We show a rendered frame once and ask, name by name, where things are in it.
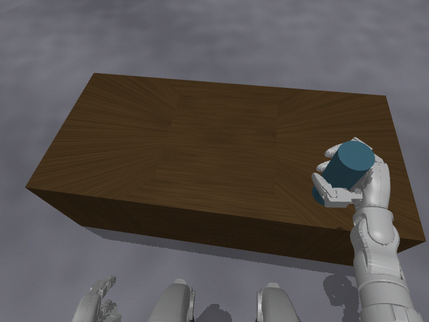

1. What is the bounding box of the right robot hand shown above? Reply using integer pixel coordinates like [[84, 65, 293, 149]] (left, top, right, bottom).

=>
[[312, 137, 391, 212]]

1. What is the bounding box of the right robot arm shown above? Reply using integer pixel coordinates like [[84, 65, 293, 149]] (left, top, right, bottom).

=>
[[350, 206, 424, 322]]

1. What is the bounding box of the can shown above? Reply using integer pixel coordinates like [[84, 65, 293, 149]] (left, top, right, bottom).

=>
[[312, 141, 375, 205]]

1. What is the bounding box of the left robot hand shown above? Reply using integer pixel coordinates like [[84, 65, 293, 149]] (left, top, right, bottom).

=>
[[71, 275, 122, 322]]

